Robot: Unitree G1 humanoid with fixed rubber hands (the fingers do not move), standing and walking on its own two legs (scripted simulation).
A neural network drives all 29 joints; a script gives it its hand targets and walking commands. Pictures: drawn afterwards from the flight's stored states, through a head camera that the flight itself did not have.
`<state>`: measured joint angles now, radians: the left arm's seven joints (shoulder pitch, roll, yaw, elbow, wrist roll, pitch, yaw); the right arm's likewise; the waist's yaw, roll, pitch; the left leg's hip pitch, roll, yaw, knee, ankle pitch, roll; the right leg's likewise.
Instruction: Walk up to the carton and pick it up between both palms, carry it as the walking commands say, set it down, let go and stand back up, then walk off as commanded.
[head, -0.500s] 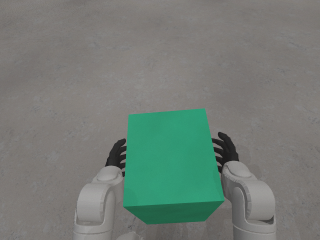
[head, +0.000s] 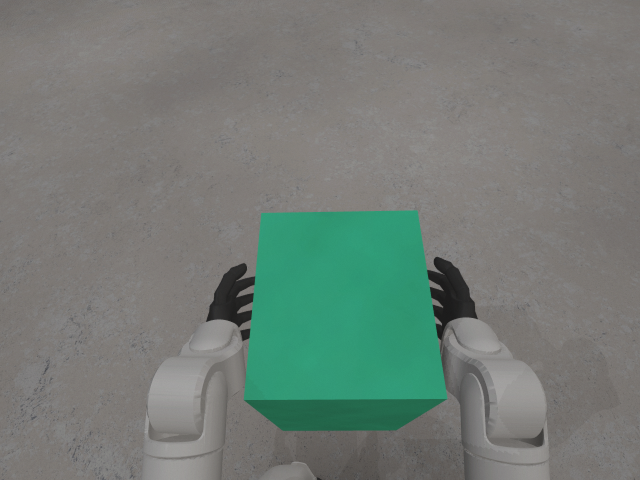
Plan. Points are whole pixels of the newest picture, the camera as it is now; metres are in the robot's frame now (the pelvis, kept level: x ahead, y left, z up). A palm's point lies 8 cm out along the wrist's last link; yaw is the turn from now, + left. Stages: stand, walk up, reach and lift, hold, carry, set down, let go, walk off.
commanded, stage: carry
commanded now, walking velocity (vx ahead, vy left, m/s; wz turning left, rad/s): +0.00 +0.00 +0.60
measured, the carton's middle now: (339, 338) +0.28 +0.01 +0.01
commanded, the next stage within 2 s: none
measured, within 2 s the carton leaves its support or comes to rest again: neither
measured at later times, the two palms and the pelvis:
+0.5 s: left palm (72, 454) +0.13 +0.27 +0.06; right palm (314, 354) +0.24 +0.04 +0.07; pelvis -0.06 +0.05 +0.00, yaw +18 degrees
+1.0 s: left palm out of the picture +0.05 +0.28 +0.09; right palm (275, 387) +0.20 +0.07 +0.10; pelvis -0.10 +0.04 +0.01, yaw +35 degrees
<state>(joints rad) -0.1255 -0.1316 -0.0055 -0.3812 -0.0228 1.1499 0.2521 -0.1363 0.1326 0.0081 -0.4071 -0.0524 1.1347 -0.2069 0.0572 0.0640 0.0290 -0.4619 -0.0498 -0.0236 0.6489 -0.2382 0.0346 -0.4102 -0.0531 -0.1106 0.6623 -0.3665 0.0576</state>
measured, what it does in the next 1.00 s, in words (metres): walks backwards, turning left: left foot, then right foot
